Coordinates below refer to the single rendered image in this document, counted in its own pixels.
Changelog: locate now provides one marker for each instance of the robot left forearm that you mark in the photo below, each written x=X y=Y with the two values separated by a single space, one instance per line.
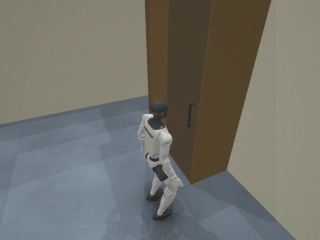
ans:
x=142 y=141

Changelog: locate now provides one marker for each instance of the robot right forearm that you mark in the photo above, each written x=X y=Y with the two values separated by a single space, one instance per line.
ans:
x=169 y=170

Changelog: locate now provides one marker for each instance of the wardrobe door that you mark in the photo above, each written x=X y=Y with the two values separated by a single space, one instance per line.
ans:
x=188 y=25
x=158 y=16

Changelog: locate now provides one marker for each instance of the robot left upper arm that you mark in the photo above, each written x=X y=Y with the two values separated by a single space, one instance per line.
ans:
x=141 y=131

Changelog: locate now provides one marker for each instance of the robot right upper arm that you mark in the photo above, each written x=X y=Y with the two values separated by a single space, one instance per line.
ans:
x=165 y=140

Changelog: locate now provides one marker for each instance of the handle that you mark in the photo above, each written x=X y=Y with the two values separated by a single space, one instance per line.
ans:
x=189 y=115

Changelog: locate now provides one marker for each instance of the right robot shin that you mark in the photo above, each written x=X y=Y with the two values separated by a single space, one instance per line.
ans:
x=165 y=202

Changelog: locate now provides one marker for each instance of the right robot thigh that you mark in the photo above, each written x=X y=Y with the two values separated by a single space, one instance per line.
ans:
x=163 y=176

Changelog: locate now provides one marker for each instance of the left robot hand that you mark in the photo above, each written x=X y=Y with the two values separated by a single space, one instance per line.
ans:
x=143 y=152

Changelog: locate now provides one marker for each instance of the right robot hand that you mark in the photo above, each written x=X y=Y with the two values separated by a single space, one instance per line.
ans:
x=176 y=184

